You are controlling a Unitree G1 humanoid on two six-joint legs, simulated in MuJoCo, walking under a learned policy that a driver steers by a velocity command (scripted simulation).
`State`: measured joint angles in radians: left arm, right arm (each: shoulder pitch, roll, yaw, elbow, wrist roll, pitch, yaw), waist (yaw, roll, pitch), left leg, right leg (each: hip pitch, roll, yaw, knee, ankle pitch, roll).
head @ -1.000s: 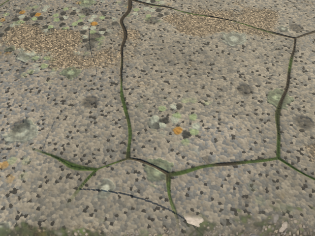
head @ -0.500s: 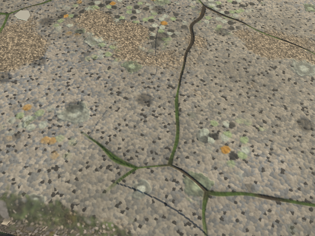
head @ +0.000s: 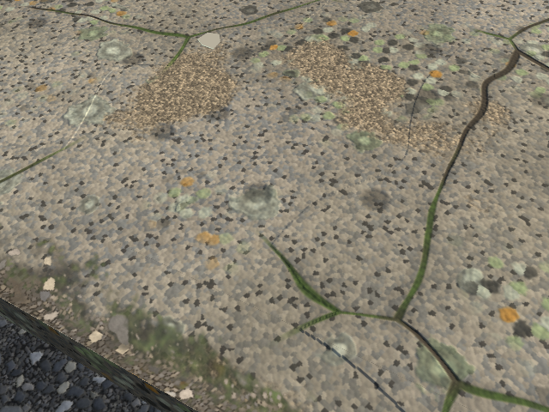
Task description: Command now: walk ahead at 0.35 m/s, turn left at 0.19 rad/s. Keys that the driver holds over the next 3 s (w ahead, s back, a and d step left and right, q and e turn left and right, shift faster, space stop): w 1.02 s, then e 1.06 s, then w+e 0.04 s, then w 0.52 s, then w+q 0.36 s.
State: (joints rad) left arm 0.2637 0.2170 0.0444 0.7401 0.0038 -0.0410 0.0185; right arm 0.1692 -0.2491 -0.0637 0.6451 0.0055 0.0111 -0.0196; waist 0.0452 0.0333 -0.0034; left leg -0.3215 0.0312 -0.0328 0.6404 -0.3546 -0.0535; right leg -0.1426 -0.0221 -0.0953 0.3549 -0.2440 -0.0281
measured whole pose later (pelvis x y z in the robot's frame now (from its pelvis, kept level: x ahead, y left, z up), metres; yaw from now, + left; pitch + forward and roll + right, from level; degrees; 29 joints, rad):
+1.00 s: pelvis +0.43 -0.15 +0.19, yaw +1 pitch +3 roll +2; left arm 0.51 0.14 -0.02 0.94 0.00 -0.11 0.00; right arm 0.08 -0.17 0.02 0.69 0.01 -0.06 0.04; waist 0.06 0.03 -0.06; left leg -0.92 0.02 -0.01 1.07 0.13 0.08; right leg -0.08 0.03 -0.09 0.29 -0.26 -0.09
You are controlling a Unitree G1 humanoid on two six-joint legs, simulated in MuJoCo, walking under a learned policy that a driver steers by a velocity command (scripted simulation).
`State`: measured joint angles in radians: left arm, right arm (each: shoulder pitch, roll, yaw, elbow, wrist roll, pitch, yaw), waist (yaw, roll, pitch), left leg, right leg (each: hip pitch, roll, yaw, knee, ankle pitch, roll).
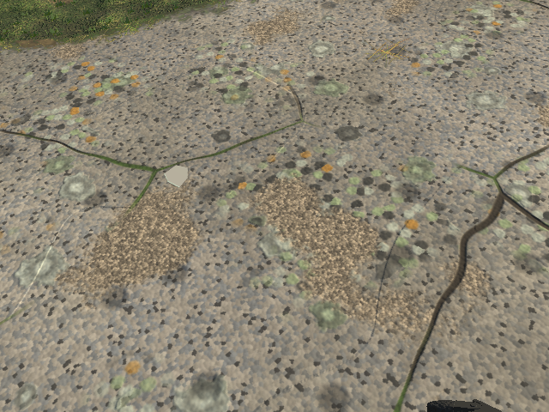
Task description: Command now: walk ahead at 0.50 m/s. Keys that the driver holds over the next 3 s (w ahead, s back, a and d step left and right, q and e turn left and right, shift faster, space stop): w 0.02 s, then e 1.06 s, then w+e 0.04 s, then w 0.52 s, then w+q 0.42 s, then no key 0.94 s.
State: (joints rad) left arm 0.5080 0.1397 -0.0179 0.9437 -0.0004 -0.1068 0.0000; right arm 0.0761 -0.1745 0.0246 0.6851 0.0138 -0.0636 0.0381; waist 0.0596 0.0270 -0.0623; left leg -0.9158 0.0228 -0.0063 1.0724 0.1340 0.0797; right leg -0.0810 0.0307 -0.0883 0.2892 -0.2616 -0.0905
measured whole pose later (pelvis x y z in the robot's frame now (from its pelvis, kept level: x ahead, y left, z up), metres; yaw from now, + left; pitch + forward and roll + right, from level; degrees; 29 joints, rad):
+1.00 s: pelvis +0.26 -0.07 -0.01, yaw -30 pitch +4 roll +2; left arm 0.19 0.29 0.07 0.57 0.00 0.03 0.03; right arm 0.08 -0.26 -0.06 0.71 0.00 0.00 -0.03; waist 0.02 0.00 0.01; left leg -0.48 -0.04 -0.07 0.82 -0.37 -0.07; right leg -0.41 0.07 0.14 0.54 -0.19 -0.04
